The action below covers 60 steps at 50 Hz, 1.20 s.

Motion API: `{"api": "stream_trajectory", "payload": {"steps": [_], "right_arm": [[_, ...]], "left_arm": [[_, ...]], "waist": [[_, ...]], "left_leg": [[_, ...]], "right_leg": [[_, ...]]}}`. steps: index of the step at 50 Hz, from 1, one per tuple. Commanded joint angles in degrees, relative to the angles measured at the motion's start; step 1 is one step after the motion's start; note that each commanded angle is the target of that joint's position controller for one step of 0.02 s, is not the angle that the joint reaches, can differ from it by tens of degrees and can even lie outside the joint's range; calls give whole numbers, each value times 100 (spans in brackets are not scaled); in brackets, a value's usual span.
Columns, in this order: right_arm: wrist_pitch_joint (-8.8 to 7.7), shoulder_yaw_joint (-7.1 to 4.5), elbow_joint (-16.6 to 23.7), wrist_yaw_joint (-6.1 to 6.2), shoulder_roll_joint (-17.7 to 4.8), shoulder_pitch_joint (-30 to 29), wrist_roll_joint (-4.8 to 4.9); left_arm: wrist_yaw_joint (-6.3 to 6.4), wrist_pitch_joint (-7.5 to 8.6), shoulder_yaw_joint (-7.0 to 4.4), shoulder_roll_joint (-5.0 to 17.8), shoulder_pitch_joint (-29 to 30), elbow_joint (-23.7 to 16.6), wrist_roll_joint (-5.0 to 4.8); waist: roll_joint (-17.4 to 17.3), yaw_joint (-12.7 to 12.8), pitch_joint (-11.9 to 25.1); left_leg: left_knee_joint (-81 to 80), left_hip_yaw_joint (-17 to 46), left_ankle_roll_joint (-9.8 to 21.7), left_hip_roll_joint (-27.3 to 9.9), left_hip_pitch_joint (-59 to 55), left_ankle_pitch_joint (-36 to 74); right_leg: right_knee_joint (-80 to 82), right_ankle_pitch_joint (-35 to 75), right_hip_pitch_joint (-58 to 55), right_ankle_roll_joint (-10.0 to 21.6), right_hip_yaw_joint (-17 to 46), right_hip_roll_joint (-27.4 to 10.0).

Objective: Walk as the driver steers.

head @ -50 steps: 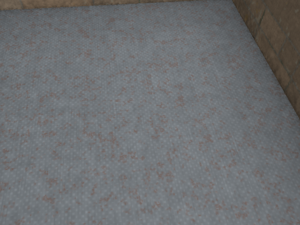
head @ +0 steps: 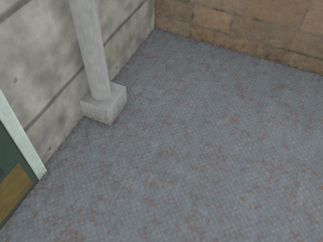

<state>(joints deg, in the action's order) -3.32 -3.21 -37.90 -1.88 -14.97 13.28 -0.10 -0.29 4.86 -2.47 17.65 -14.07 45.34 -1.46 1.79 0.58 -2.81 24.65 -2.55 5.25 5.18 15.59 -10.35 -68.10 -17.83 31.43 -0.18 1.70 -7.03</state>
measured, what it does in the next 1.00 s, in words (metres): walks ahead: right foot, then left foot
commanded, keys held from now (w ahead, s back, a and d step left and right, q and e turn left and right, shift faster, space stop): w+e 0.30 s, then no key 0.70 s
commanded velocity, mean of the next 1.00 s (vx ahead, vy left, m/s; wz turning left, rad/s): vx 0.26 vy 0.00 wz -0.18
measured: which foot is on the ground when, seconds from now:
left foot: down 0.00-0.36, up 0.38-0.76, down 0.78-1.00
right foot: up 0.00-0.34, down 0.36-1.00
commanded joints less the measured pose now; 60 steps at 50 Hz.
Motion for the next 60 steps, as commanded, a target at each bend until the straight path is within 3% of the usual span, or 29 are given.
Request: {"api": "stream_trajectory", "payload": {"steps": [1,3,6,9,12,13,15,16,17,18,19,20,21,22,23,25,27,30,35,38,39,40,41,42,43,46,51,60], "right_arm": [[-264,-193,180,22,-686,-101,-42],[-298,-204,22,68,-710,5,-85],[-307,-187,-94,121,-742,12,-81],[-283,-213,-286,160,-861,273,-28],[-156,-255,-472,187,-936,510,29],[-100,-271,-502,207,-973,526,49],[5,-312,-479,273,-1127,399,69],[61,-319,-471,318,-1186,365,68],[114,-295,-466,363,-1176,303,64],[81,-230,-400,402,-1082,332,34],[-66,35,-172,287,-304,1108,-157],[-206,-2,-471,179,-776,1113,-68],[-234,-93,-323,130,-1050,561,193],[-246,-31,-179,163,-929,137,185],[-211,-35,-179,220,-873,-109,93],[-20,-72,-237,276,-836,150,63],[122,-15,-367,343,-588,512,25],[170,25,-413,396,-466,411,-31],[221,-24,-345,369,-571,-208,4],[185,-59,-380,339,-553,-171,-67],[158,-79,-366,341,-672,-187,-136],[152,-138,-294,376,-995,-260,-152],[197,-143,-308,397,-1009,-438,-119],[228,-80,-325,359,-640,-551,-69],[239,-46,-325,320,-472,-599,-58],[162,-52,-437,282,-546,-480,-62],[155,-51,-631,326,-508,-442,-24],[256,-67,-1051,342,-456,-680,-6]], "left_arm": [[32,-131,-120,401,-361,-196,21],[46,-150,-114,342,-34,-291,36],[-38,-83,-93,256,381,-383,34],[-147,-54,-21,107,941,-587,23],[-273,-51,-7,114,1295,-840,35],[-319,-51,-13,134,1354,-926,45],[-375,-77,-77,272,1185,-1029,58],[-368,-98,-148,399,848,-998,103],[-331,-91,-283,639,72,-843,135],[-240,-91,-421,998,-671,-728,155],[-159,-73,-481,1598,-814,-746,260],[-133,-96,-369,1085,-1091,-798,196],[-125,-131,-291,895,-750,-831,211],[-103,-143,-254,707,-390,-839,132],[-81,-158,-197,552,-79,-838,101],[-72,-167,-137,443,246,-874,204],[-88,-113,-157,496,484,-820,234],[-31,-156,-167,523,654,-705,223],[-10,-284,-112,450,541,-422,248],[-24,-314,-36,309,651,-294,171],[-27,-288,10,182,449,-219,187],[-36,-250,30,114,55,-170,311],[-31,-241,40,22,-370,-58,325],[3,-290,70,32,-152,-44,318],[30,-367,41,160,161,-67,288],[75,-522,14,224,292,-38,265],[104,-486,-7,206,262,181,200],[181,-533,-37,182,181,648,186]], "waist": [[-423,114,342],[-394,8,138],[-411,-156,36],[-350,-419,-155],[-313,-540,-241],[-341,-519,-222],[-544,-314,50],[-671,-105,298],[-622,338,724],[-294,720,1248],[1240,169,2150],[672,571,3409],[351,640,2729],[-6,505,1899],[-293,334,1272],[-95,-78,948],[99,-300,932],[281,-299,1076],[376,-28,932],[349,-193,756],[144,-155,730],[-410,151,824],[-1057,434,907],[-1079,292,880],[-891,144,670],[-668,40,554],[-408,-35,716],[-189,-8,493]], "left_leg": [[-1535,1182,1019,-1747,-375,1578],[-1624,720,878,-1634,-420,1767],[-1690,90,577,-1414,-514,1673],[-1777,-79,487,-1615,-942,1580],[-1448,-167,447,-1898,-1864,2053],[-1267,-195,409,-1978,-2114,2429],[-624,-359,260,-2000,-2363,4181],[-1,-395,178,-1940,-2343,5314],[1075,-506,15,-1756,-2068,5724],[2535,-586,-259,-1490,-1014,4543],[5071,-473,-746,-349,1663,-1037],[6021,846,-791,-104,1910,-2682],[5950,1059,-726,-509,2240,-2373],[5413,863,-688,-787,2456,-2070],[4940,698,-714,-923,2418,-1855],[4410,644,-775,-1019,1541,-1505],[3737,543,-927,-1000,1095,-1201],[2625,480,-998,-965,759,-386],[1515,546,-918,-932,471,253],[329,445,-682,-799,-145,659],[-50,673,-566,-976,-515,1515],[78,1107,-367,-1443,-916,2631],[162,1326,6,-1675,-981,2397],[75,1254,18,-1508,-577,1355],[46,1115,-134,-1271,-349,818],[201,878,-322,-1055,-388,1010],[464,781,-265,-994,-775,1888],[353,676,-258,-864,-781,1590]], "right_leg": [[272,592,496,-129,275,-282],[830,1247,803,-186,383,-192],[2068,2450,615,-112,252,22],[2857,2819,642,3,45,132],[3240,2283,1100,185,-56,211],[3302,1958,1161,261,-144,263],[3341,1253,707,463,-485,555],[3334,941,143,570,-654,803],[3634,1206,-929,718,-707,1057],[3828,2606,-2567,977,-58,684],[3608,4490,-5158,2209,2810,-1195],[4041,5120,-5718,2678,3939,-1654],[4029,5488,-5258,2336,2813,-1406],[4103,5298,-4446,2005,2104,-1116],[4331,5062,-3573,1797,1711,-886],[4788,4917,-2296,1688,1230,-607],[4979,5243,-1738,1695,783,-458],[4978,5126,-1626,1504,303,-234],[5000,3364,-1728,1348,465,-300],[4640,2216,-1622,1072,618,-195],[4460,1674,-1529,781,604,32],[4148,834,-1333,501,418,439],[4126,-78,-1194,296,145,750],[4216,-32,-1524,179,37,741],[4238,143,-1554,163,44,726],[4260,612,-1577,228,179,615],[4184,1304,-1722,185,204,556],[4324,1305,-1893,119,176,544]]}}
